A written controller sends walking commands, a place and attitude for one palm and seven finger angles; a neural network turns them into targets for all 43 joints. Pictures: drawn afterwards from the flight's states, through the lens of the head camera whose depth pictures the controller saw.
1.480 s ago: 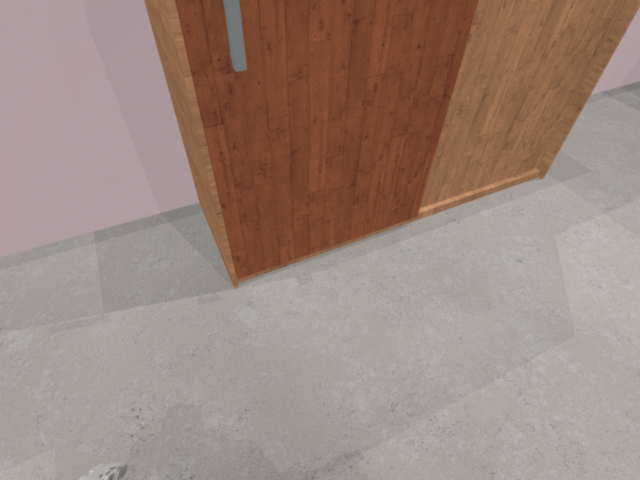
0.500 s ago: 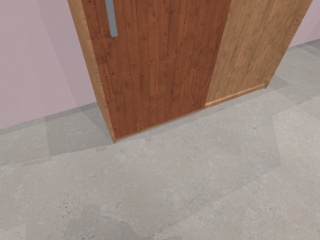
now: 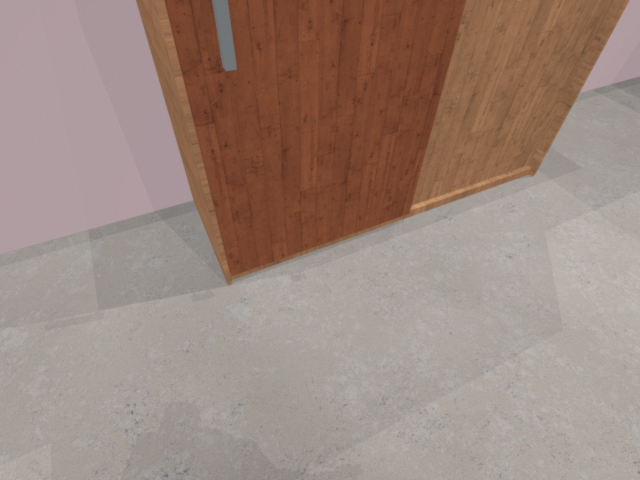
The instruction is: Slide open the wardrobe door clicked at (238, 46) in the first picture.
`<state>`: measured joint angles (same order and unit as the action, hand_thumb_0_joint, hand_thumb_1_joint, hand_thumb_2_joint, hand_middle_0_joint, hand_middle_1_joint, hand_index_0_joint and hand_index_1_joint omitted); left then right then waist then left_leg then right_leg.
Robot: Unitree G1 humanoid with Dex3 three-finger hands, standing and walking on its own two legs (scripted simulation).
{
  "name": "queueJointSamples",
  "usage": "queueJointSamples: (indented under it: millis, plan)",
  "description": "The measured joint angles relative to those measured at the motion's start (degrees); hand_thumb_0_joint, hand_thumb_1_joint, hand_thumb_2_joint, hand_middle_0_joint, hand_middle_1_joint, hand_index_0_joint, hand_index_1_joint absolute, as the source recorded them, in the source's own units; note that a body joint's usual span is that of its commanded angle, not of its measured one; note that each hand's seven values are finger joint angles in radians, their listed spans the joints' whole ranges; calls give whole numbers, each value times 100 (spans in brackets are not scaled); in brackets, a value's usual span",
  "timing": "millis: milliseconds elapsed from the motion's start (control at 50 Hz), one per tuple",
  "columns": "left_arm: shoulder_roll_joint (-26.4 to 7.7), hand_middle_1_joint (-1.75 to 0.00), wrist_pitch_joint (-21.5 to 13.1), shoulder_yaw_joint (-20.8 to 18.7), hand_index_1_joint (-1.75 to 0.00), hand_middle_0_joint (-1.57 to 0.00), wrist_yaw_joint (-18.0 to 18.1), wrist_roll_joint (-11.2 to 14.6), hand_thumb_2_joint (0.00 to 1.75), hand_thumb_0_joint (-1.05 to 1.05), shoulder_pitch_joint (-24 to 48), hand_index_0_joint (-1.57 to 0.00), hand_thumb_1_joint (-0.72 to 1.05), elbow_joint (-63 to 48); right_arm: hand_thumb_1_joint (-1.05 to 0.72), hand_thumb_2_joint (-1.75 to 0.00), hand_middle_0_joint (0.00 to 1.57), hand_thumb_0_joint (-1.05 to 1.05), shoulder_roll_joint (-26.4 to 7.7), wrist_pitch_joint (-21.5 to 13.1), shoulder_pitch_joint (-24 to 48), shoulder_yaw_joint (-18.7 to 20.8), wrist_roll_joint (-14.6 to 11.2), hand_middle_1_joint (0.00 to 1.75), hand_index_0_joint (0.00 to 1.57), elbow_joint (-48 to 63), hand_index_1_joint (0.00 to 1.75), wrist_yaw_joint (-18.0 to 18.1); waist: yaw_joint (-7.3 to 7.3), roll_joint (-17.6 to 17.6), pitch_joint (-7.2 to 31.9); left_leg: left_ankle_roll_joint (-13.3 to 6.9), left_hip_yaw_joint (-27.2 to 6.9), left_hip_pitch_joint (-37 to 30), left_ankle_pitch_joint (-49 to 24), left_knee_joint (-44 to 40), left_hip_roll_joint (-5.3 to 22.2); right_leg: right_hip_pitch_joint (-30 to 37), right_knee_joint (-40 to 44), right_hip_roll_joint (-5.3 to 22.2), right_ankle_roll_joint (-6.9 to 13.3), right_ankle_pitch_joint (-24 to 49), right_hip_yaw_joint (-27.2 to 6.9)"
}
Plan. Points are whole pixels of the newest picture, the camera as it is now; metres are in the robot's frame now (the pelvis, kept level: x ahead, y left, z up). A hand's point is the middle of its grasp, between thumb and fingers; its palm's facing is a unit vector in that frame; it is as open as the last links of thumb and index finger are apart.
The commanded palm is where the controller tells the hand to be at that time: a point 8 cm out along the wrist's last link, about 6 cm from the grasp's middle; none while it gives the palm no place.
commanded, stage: walk to a spot facing it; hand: left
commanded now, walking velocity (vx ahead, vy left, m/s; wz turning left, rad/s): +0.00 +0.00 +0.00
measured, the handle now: (218, 6) +0.96 +0.28 +0.20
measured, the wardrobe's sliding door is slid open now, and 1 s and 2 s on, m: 0.00 0.00 0.00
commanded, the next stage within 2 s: none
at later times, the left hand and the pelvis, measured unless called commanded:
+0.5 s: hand out of the picture +0.06 +0.17 -0.18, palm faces -0.16 -0.95 -0.26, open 7.3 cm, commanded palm none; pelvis +0.00 -0.03 -0.03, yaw -12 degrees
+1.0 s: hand (220, 473) +0.17 +0.16 -0.19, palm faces -0.32 -0.93 -0.19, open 7.3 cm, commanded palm none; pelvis +0.18 -0.03 -0.02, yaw -27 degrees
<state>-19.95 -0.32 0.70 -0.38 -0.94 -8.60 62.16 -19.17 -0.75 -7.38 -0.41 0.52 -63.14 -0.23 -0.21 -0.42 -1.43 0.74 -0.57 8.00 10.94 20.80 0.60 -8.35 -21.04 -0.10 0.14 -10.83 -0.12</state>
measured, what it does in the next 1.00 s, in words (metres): walks ahead, turning right: left foot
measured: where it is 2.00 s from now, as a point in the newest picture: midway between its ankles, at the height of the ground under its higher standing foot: (368, 422)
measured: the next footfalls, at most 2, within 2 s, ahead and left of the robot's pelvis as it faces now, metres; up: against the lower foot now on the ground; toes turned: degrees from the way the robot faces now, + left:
left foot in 1.00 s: +0.35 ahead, +0.01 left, +0.00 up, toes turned -23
right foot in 1.58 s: +0.37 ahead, -0.24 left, +0.00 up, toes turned -56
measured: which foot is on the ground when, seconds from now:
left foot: down 0.00-0.46, up 0.48-0.98, down 1.00-1.00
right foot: down 0.00-1.00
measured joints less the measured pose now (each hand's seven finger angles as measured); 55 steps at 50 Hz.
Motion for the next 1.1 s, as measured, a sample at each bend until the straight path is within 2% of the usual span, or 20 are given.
queueJointSamples:
  millis: [180,320,400,440,460,480,500,540,600,660,740,840,940,980,1000,1020,1060,1100]
  plan:
    - [31,-30,79,-50,-30,-21,35,1,90,0,-56,-21,91,-84,-90,-90,20,0,46,34,29,34,10,30,20,87,30,56,-62,11,-9,8,132,57,82,130,46,-119,-136,-47,-3,-29,-130]
    - [264,-30,320,-134,-30,-20,-5,-25,90,0,-304,-20,91,-404,-90,-90,20,0,415,158,-67,116,25,30,20,501,30,106,-74,-94,-131,18,540,370,399,705,145,-731,-991,-166,5,-311,-508]
    - [456,-30,406,-220,-30,-20,-117,-50,90,0,-529,-20,91,-537,-90,-90,20,0,575,186,-220,148,48,30,20,590,30,50,-138,-91,-174,58,877,338,611,947,285,-1107,-2211,-72,-49,-1336,-121]
    - [591,-30,384,-245,-30,-20,-187,-64,90,0,-691,-20,91,-589,-90,-90,20,0,566,203,-342,184,67,30,20,595,30,23,-157,56,-116,125,985,341,780,1157,447,-972,-2138,-19,-33,-1431,119]
    - [639,-30,325,-253,-30,-20,-211,-71,90,0,-791,-20,91,-641,-90,-90,20,0,546,218,-416,203,69,30,20,601,30,9,-170,135,-67,139,1005,439,983,1437,552,-820,-1836,-24,12,-1335,189]
    - [679,-30,231,-261,-30,-20,-200,-94,90,0,-872,-21,91,-673,-90,-90,20,0,537,252,-470,229,60,30,20,591,30,3,-189,201,-31,154,915,658,1448,1983,619,-828,-1774,-84,139,-1049,237]
    - [725,-30,146,-258,-30,-20,-155,-90,90,0,-944,-21,91,-687,-90,-90,20,0,535,297,-505,249,66,30,20,563,30,-4,-210,242,-15,152,707,931,1758,2639,588,-841,-1826,-147,262,-1008,260]
    - [823,-30,23,-263,-30,-20,-71,-64,90,0,-1128,-21,91,-686,-90,-90,20,0,545,336,-545,277,79,30,20,516,30,-45,-248,263,-5,117,400,1412,1615,3672,463,-658,-1597,-246,409,-999,246]
    - [934,-30,-84,-249,-30,-20,-34,-42,90,0,-1471,-21,91,-591,-90,-90,20,1,575,259,-505,314,99,30,20,568,30,-103,-291,174,46,158,329,1944,937,4294,402,-295,-897,-333,453,-724,19]
    - [1045,-30,-162,-217,-30,-20,-45,-34,90,0,-1748,-21,91,-455,-90,-90,20,1,588,153,-392,365,104,30,20,731,30,-116,-245,131,69,244,273,2343,375,4323,442,13,-286,-390,471,-466,-224]
    - [1145,-30,-229,-216,-30,-21,-26,-45,90,0,-1943,-21,91,-329,-90,-90,20,1,604,92,-257,415,100,30,20,884,30,-100,-227,146,80,336,163,2695,1,4131,527,321,148,-458,455,-379,-470]
    - [1159,-30,-288,-254,-30,-21,50,-84,90,0,-2023,-21,90,-270,-90,-90,20,0,674,106,-128,412,88,30,20,933,30,-105,-340,152,123,356,172,2751,3,3512,554,683,342,-489,403,-567,-720]
    - [1094,-30,-285,-287,-30,-21,118,-117,90,0,-2045,-21,91,-259,-90,-90,20,1,838,58,112,346,47,30,19,1045,30,-132,-493,62,112,230,292,2357,314,2430,383,1011,238,-415,255,-995,-1046]
    - [1031,-30,-262,-321,-30,-21,117,-104,90,0,-2057,-21,91,-241,-90,-90,20,1,935,-52,189,288,29,30,20,1149,30,-122,-487,-41,99,136,363,1961,278,1724,240,1024,-106,-362,176,-1330,-1203]
    - [1008,-30,-252,-350,-30,-21,107,-81,90,0,-2083,-21,90,-236,-90,-90,20,1,967,-141,203,243,29,30,20,1218,30,-103,-456,-56,98,67,394,1698,91,1367,219,915,-544,-396,165,-1564,-1262]
    - [963,-30,-215,-397,-30,-21,84,-39,90,0,-2019,-21,91,-199,-90,-90,20,1,1027,-238,238,218,50,30,20,1249,30,-74,-399,-127,49,-54,485,1671,-5,1490,210,622,-1360,-405,176,-1701,-1198]
    - [848,-30,-112,-469,-30,-20,47,-1,90,1,-1796,-21,91,-156,-90,-90,20,0,1118,-320,195,144,57,30,20,1289,30,-46,-363,-253,-47,-246,757,1512,347,1806,259,-171,-3308,-383,181,-1801,-900]
    - [723,-30,-36,-544,-30,-20,3,-43,90,1,-1552,-20,91,-204,-90,-90,20,0,1173,-330,-4,123,61,30,20,1251,30,-13,-302,-302,-42,-320,965,1174,561,1655,308,-915,-4593,-251,151,-1484,-454]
